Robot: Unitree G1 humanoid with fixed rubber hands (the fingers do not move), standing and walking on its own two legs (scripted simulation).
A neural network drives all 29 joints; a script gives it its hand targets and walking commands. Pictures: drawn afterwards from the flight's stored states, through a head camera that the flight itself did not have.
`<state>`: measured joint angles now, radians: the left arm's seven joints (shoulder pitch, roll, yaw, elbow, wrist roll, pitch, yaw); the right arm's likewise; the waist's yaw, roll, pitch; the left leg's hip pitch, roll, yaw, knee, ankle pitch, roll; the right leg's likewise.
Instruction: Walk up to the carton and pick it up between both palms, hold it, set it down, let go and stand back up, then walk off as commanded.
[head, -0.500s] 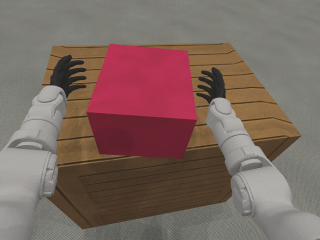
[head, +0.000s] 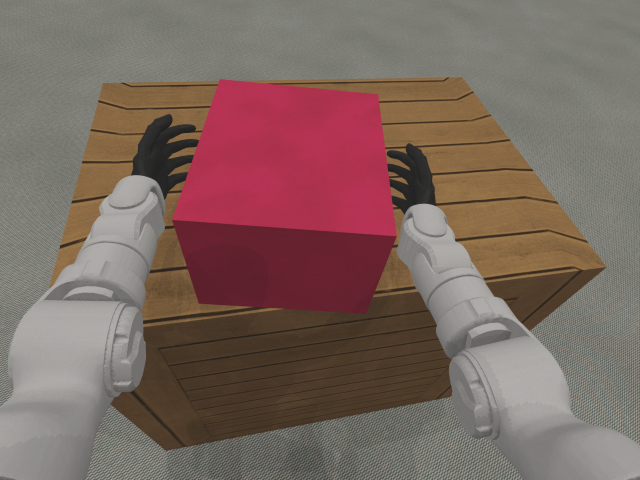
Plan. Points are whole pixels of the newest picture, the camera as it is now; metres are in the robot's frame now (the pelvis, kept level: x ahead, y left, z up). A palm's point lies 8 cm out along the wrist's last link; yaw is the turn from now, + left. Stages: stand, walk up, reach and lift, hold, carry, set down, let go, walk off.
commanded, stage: reach and lift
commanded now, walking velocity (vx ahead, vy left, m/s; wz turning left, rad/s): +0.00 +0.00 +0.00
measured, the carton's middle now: (292, 194) +0.49 +0.00 +0.06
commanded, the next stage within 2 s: none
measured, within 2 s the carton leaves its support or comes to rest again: leaves its support in 1.24 s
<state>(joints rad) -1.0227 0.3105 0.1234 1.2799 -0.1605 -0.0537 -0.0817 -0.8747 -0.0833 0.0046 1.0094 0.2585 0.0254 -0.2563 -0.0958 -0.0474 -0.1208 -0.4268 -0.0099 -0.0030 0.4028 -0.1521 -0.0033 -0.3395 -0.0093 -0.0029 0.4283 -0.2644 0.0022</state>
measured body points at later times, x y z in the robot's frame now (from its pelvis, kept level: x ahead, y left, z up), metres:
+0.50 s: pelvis +0.00 +0.00 +0.00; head +0.04 +0.02 +0.45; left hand +0.48 +0.17 +0.12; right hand +0.43 -0.16 +0.12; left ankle +0.02 +0.12 -0.74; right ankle -0.04 -0.12 -0.74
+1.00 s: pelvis -0.01 +0.00 +0.00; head +0.01 +0.02 +0.45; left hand +0.45 +0.17 +0.12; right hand +0.40 -0.16 +0.12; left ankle +0.02 +0.12 -0.74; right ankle -0.04 -0.12 -0.74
